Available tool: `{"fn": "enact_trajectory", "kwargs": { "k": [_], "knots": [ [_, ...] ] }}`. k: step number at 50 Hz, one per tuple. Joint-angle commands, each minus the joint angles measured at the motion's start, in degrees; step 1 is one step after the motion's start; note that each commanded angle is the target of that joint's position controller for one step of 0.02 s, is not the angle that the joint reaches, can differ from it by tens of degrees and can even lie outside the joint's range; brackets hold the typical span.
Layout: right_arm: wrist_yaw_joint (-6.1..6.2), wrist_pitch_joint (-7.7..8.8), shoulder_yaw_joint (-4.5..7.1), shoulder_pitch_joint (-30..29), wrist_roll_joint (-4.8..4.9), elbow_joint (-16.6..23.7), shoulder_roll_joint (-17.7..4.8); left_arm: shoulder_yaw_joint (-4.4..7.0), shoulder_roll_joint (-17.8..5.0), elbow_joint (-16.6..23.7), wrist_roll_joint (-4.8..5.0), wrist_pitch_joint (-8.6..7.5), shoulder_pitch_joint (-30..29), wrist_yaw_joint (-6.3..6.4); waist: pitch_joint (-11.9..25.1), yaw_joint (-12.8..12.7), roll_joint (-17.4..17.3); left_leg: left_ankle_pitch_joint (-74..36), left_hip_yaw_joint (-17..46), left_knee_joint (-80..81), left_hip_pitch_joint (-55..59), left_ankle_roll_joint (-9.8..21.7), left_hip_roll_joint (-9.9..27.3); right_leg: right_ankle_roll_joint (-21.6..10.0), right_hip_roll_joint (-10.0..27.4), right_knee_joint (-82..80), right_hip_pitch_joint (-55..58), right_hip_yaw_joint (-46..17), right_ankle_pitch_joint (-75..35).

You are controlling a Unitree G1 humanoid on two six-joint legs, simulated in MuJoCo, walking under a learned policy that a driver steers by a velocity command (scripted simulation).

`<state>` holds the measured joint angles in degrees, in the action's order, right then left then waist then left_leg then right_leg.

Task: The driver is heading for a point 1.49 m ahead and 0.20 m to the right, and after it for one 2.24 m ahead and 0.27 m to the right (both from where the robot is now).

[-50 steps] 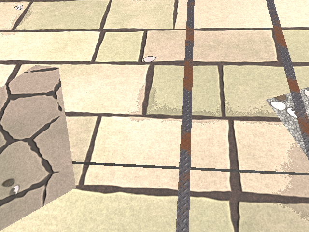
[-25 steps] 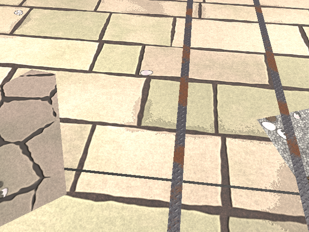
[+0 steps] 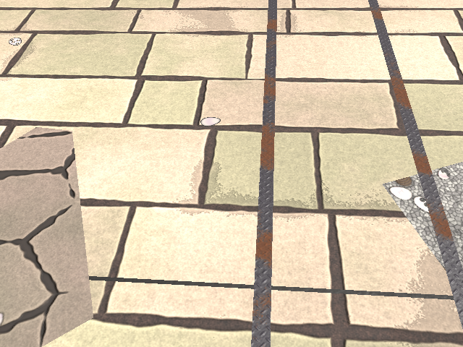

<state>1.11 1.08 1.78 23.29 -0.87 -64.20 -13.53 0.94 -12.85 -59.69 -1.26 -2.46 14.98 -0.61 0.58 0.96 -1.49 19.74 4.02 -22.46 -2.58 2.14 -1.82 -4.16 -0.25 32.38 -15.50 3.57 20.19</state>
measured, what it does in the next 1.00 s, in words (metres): walks ahead: left foot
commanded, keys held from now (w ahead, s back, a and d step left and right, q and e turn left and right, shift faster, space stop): w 1.00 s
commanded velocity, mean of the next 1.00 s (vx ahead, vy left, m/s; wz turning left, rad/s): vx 0.46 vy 0.00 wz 0.00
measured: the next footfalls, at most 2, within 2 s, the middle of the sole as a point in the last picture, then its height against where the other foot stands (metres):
left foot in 0.50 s outside the picture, level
right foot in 1.04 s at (285, 290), level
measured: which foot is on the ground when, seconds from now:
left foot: down 0.00-0.02, up 0.04-0.48, down 0.50-1.00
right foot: down 0.00-0.48, up 0.50-1.00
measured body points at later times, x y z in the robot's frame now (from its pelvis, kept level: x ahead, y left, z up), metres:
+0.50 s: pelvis +0.24 -0.01 -0.02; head +0.28 -0.01 +0.43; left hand +0.12 +0.21 -0.16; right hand +0.43 -0.24 -0.14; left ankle +0.36 +0.04 -0.74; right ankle +0.03 -0.09 -0.72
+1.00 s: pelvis +0.52 -0.03 -0.01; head +0.56 -0.03 +0.44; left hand +0.72 +0.18 -0.12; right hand +0.41 -0.25 -0.15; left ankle +0.36 +0.04 -0.74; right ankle +0.67 -0.13 -0.72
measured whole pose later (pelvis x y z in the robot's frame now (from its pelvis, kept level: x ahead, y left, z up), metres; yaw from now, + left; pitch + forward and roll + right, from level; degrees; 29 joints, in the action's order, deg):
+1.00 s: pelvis +0.52 -0.03 -0.01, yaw +0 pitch +1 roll +1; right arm 0.9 5.5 1.0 27.8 -1.4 -62.7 -9.6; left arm 1.0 -10.3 -50.7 -1.2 -2.6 -0.6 -1.5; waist -3.5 4.4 1.1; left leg 19.8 -3.8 -11.0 7.9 4.4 -4.9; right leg -4.3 1.9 33.4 -31.2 5.0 4.8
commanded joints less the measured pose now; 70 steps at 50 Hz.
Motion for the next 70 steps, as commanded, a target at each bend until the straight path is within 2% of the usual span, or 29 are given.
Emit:
{"fn": "enact_trajectory", "kwargs": {
  "k": [1, 2, 3, 4, 6, 11, 19, 22, 24, 25, 26, 27, 28, 29, 31, 36, 41, 46, 49, 51, 52, 53, 54, 55, 56, 57, 59, 63, 70],
  "knots": [
    [-0.35, 1.88, 0.60, -6.67, 0.00, 4.78, -4.73, 2.22, -5.96, -2.28, -0.02, -1.69, 14.65, 0.71, -4.98, -8.81, 5.69, 1.71, 2.95, -8.08, -25.38, 5.86, 4.97, -1.00, 4.34, -13.83, 23.34, -8.32, 1.02],
    [-0.89, 2.55, -0.60, -7.59, 0.18, 7.46, -0.36, 3.81, -12.67, -3.30, 0.06, -1.76, 22.35, 1.04, -0.78, -10.31, 19.86, 8.38, -5.87, -26.66, -35.64, 3.01, -2.48, -5.57, 18.89, -24.43, 29.80, -33.56, 18.16],
    [-1.12, 2.41, 0.70, -8.83, -1.42, 7.99, -5.69, 3.50, -11.02, -4.43, 0.30, -1.02, 21.18, 0.94, -4.64, -7.67, 13.48, 11.14, -3.08, -37.16, -39.03, 3.75, -0.38, -8.25, 22.45, -25.58, 23.76, -40.18, 21.88],
    [-1.71, 2.52, 0.73, -9.60, -1.48, 7.82, -5.13, 2.69, -8.07, -2.00, 0.11, -1.16, 14.73, 0.62, -8.98, -4.47, 6.52, 5.38, -1.29, -41.12, -40.20, 4.44, 2.99, -7.94, 20.70, -25.34, 18.68, -35.49, 20.33],
    [-2.74, 3.05, 0.29, -8.51, -0.97, 6.81, -2.66, 1.98, -5.84, 0.39, 0.22, -2.22, 8.50, 0.38, -9.26, -1.36, 3.71, -3.58, -1.51, -40.04, -36.89, 3.60, 5.95, -6.21, 15.76, -26.47, 14.36, -24.86, 6.02],
    [-3.17, 1.55, 0.59, -12.31, -1.15, 8.25, -2.53, 0.74, -3.70, -2.64, 0.63, -3.54, 15.17, 0.92, -6.14, -1.25, 5.47, -8.91, -6.55, -37.98, -38.51, 0.75, 5.50, -5.08, 11.27, -23.59, 18.60, -11.26, -28.47],
    [-2.88, 1.34, -0.86, -27.97, -0.09, 15.22, -0.71, 0.02, -4.01, -3.76, 0.28, -3.59, 17.41, 1.69, -9.06, -3.20, 7.18, -15.99, -12.19, -13.91, -30.51, 1.87, 1.51, -4.81, 10.40, -23.89, 16.74, -5.66, -45.29],
    [-1.83, 1.92, 0.33, -20.19, -0.18, 13.79, -3.45, 0.46, -5.62, -3.46, 0.23, -3.76, 14.62, 1.97, -4.16, 1.31, 7.64, -12.82, -12.15, -11.20, -19.96, 5.39, -1.67, -3.86, 11.65, -13.63, 20.57, -4.17, -64.93],
    [-0.92, 2.79, 1.98, -3.88, -0.35, 8.55, -5.81, 0.84, -6.65, -2.89, 0.40, -3.17, 12.33, 1.91, 3.88, 8.20, 6.66, -14.04, -10.42, -5.31, -2.60, 7.77, -1.81, -2.96, 10.27, 6.02, 17.44, -2.89, -61.76],
    [-0.32, 2.99, 3.32, 4.50, -1.74, 6.88, -9.98, 0.29, -4.64, -1.54, 0.63, -3.13, 12.98, 1.53, 9.52, 10.21, 1.72, -4.77, 1.85, -4.09, 10.11, 10.29, 9.31, -2.61, 7.46, 22.36, 6.78, -1.35, -42.02],
    [-0.64, 2.70, 4.22, 4.81, -2.60, 7.20, -13.67, -0.55, 2.17, -1.13, 1.93, -2.74, 20.67, 0.69, 14.84, 4.67, -10.58, -1.19, 32.76, 1.91, 22.72, 19.75, 25.92, -0.58, -4.14, 45.26, -14.06, -0.78, 8.79],
    [-1.43, 2.34, 4.02, 0.15, 0.01, 7.47, -11.01, 1.01, -4.19, -0.81, 0.57, -2.46, 15.13, 0.90, 10.79, 4.86, -1.36, 7.70, 36.00, 7.88, 17.02, 18.80, 23.21, -2.06, -1.99, 48.54, -19.50, -7.69, 6.34],
    [-1.55, 2.54, 3.11, -6.42, 0.56, 8.70, -7.88, 1.39, -4.65, 1.53, 0.40, -2.75, 9.52, 0.68, 1.67, 2.39, -1.03, 8.00, 26.48, 10.19, 7.81, 16.74, 21.72, -2.42, 1.07, 45.88, -21.45, -7.27, 0.20],
    [-1.78, 3.15, 2.32, -9.05, 0.30, 8.88, -4.53, 1.44, -4.09, 2.07, 0.27, -3.01, 6.99, 0.55, -2.29, 1.00, 1.69, 1.11, 20.80, 12.34, 0.63, 15.13, 19.36, -2.40, 2.86, 42.72, -19.29, -7.00, -3.04],
    [-1.37, 4.20, 1.11, -8.49, 0.03, 7.30, -1.07, 1.37, -1.90, 1.76, -0.71, -1.77, 8.04, 0.08, -3.76, -2.49, 1.15, -9.72, 11.64, 13.78, -7.29, 12.01, 15.08, -1.24, 4.91, 37.59, -13.00, -6.88, -4.41],
    [-0.99, 5.51, 1.18, -1.67, 0.20, 4.89, -3.85, 1.54, -1.21, 4.72, -1.09, 0.34, 1.02, -0.88, -5.71, -2.86, -0.29, -18.78, 3.63, 16.45, -7.81, 10.93, 12.34, 1.49, 6.66, 28.61, -17.96, -3.56, -9.61],
    [-0.94, 5.17, 0.53, 3.82, 0.36, 4.10, -3.18, 1.09, -0.97, 9.21, -0.14, 0.16, -11.57, -1.19, -6.78, 0.53, -1.11, -29.30, -0.76, 16.01, -2.88, 8.16, 10.04, 2.98, 5.73, 13.37, -21.27, -0.16, -18.87],
    [-0.27, 4.85, 0.36, 8.62, -0.27, 2.54, -3.48, 0.70, -1.03, 12.00, 0.12, -0.29, -18.96, -1.00, -6.87, 2.95, -2.36, -37.46, -1.52, 13.05, 6.77, 8.38, 12.00, 1.47, 3.14, 3.73, -21.46, 1.75, -19.42],
    [0.21, 4.66, 0.62, 7.18, -0.76, 2.38, -4.44, 1.16, -2.11, 12.52, 0.11, -1.04, -17.56, -0.69, -6.06, 0.79, -2.87, -49.62, -2.31, 7.80, 10.74, 8.37, 13.81, -1.12, 1.14, -0.07, -17.07, 2.15, -13.59],
    [0.28, 4.51, 0.96, 5.42, -0.82, 2.52, -5.56, 2.28, -3.96, 9.36, 0.04, -1.71, -7.08, 0.10, -0.81, -3.81, -3.39, -61.80, -3.46, -4.02, 10.74, 7.10, 13.22, -3.47, -2.33, -3.19, -4.63, 3.09, -10.42],
    [0.15, 4.38, 0.92, 4.08, -0.34, 2.93, -5.55, 3.16, -5.41, 6.18, -0.54, -2.28, 2.75, 0.64, 3.96, -8.09, -2.19, -56.64, -5.07, -15.03, 5.37, 6.04, 11.44, -5.10, -1.46, -6.74, 8.15, 1.98, -13.86],
    [-0.08, 4.56, 0.29, 3.83, 0.30, 5.00, -3.55, 4.59, -10.32, 4.22, -2.05, -2.57, 12.91, 1.30, 11.18, -11.06, 3.01, -35.82, -7.04, -32.04, -7.00, 5.09, 8.39, -8.15, 11.26, -6.68, 23.26, -11.73, -9.87],
    [-0.80, 4.34, -0.27, 11.46, 2.29, 5.09, 1.65, 5.66, -14.22, 3.96, -2.16, -2.05, 13.65, 0.86, 16.77, -6.75, 15.45, 10.26, -7.68, -52.56, -27.62, 2.84, -3.17, -17.30, 25.94, -13.03, 36.09, -40.30, -8.95],
    [-0.49, 4.00, 1.20, 6.23, 0.65, 5.10, -4.11, 5.18, -10.80, 4.53, 0.09, -1.44, 8.55, 0.25, 11.46, -5.98, 4.88, 7.28, -0.29, -55.46, -32.64, 3.95, 0.22, -15.19, 22.37, -16.18, 30.41, -39.48, -3.23],
    [-0.76, 4.31, 1.41, 0.99, 0.39, 7.05, -3.89, 4.19, -7.50, 5.55, 0.61, -1.58, 2.47, 0.06, 3.10, -4.01, 4.07, 1.55, -0.50, -53.02, -34.00, 4.03, 2.59, -13.11, 20.49, -18.08, 21.58, -30.29, -4.54],
    [-0.88, 4.47, 1.37, -1.24, 0.28, 7.48, -2.94, 3.45, -4.51, 5.62, 0.31, -2.05, -0.08, -0.14, -0.68, -2.57, 1.86, -1.72, -0.82, -50.06, -32.17, 3.84, 4.36, -11.42, 17.95, -20.17, 15.10, -24.67, -10.58],
    [-1.36, 3.10, 1.29, -0.28, -1.03, 7.10, -0.87, 2.30, -1.22, 4.13, 0.41, -2.85, -0.03, 0.40, -2.89, 0.53, 3.16, -3.39, -1.49, -45.25, -26.60, 2.48, 6.02, -8.40, 13.88, -21.69, 7.65, -15.86, -22.56],
    [-1.46, 1.28, 1.32, -0.90, -1.24, 7.24, 0.84, 2.07, -3.38, 1.52, 0.39, -4.31, 4.96, 0.67, -2.38, 2.35, 4.04, -5.00, -4.29, -39.24, -24.95, -0.07, 4.55, -7.96, 11.79, -19.06, 5.94, -6.38, -53.19],
    [-0.53, 1.05, 0.03, -12.11, -0.05, 9.69, 0.93, 0.88, -3.16, -0.34, 0.33, -2.83, 8.96, 1.41, -1.09, -1.09, 7.61, -15.39, -8.29, -17.88, -20.89, -0.23, 2.74, -5.14, 9.23, -16.14, 9.89, -1.49, -56.89]
  ]
}}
